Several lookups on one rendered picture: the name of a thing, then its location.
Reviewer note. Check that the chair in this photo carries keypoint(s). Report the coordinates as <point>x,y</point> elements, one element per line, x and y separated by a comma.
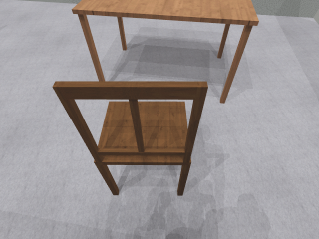
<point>138,132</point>

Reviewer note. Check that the table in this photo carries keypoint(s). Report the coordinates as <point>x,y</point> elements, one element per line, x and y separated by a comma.
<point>234,12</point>

